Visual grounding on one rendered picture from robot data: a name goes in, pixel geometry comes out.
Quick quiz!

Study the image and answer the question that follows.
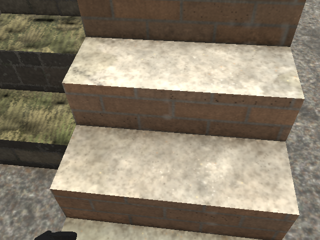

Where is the robot left hand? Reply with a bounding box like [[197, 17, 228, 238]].
[[34, 230, 77, 240]]

